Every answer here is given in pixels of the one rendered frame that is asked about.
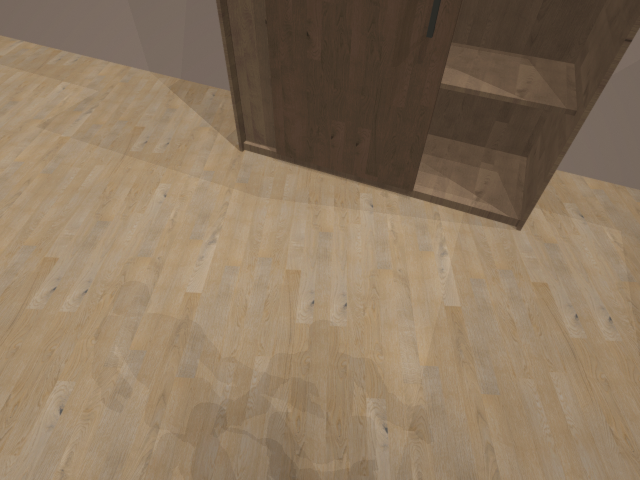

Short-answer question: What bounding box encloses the wardrobe door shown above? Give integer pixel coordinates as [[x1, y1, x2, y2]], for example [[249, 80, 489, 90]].
[[227, 0, 276, 148], [265, 0, 462, 192]]

